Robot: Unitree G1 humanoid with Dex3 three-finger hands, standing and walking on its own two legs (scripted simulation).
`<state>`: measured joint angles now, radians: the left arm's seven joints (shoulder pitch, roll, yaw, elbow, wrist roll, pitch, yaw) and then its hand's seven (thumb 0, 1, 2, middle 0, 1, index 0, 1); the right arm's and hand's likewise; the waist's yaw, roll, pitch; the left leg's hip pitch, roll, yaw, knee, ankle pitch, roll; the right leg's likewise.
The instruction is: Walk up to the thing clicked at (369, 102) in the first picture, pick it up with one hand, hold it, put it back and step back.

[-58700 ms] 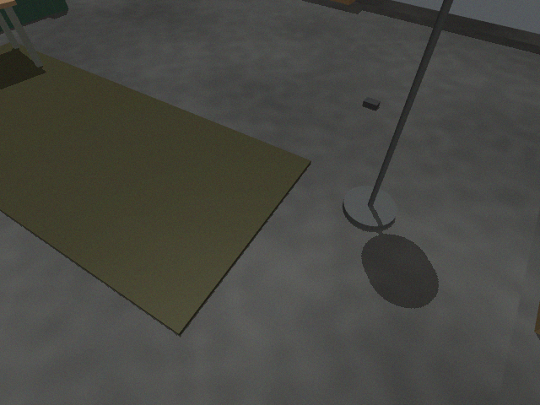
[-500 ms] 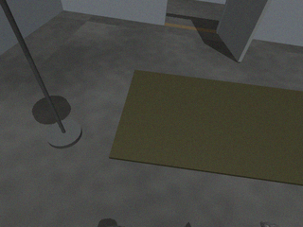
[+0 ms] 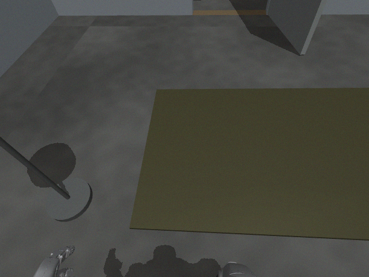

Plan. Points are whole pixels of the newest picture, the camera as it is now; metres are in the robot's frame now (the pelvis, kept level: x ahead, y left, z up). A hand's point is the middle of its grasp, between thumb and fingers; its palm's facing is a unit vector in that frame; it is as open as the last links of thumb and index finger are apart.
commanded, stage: walk up
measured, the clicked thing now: out of the picture -0.28 +0.48 -0.74
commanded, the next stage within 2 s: none
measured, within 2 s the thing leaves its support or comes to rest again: neither
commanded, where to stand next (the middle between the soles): +1.14 +0.01 m, yaw +1 degrees
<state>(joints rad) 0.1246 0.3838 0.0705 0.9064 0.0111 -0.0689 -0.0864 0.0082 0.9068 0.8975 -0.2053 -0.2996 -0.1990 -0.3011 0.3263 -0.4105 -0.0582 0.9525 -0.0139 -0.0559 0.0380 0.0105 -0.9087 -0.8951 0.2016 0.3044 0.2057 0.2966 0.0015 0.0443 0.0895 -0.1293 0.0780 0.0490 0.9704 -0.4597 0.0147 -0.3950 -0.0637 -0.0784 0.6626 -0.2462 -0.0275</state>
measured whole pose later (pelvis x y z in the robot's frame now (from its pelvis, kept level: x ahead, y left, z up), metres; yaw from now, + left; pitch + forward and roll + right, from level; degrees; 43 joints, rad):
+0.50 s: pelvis +0.26 +0.01 +0.01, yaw +1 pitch -1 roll +1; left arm 0.26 0.42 0.03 0.92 -0.01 -0.04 -0.03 0.01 0.91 0.90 -0.21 -0.30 -0.20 -0.30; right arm 0.14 -0.36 -0.07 0.82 -0.03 -0.08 0.06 0.01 -0.91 -0.90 0.20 0.30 0.21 0.30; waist 0.00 -0.05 0.15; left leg -0.37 0.02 0.08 0.55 -0.35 0.02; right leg -0.29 -0.01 0.02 1.10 -0.45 -0.05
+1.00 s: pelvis +0.43 -0.07 +0.03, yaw +0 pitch -6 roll +2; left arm 0.33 0.39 0.06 0.96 0.01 -0.06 -0.05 0.01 0.90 0.90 -0.21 -0.30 -0.20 -0.30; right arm 0.23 -0.46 -0.08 0.94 0.00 -0.03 0.07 0.01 -0.91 -0.90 0.20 0.30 0.20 0.30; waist 0.05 0.08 0.05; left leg -0.52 0.02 -0.03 1.13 -0.24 0.03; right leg -0.24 -0.03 -0.08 0.54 -0.23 -0.04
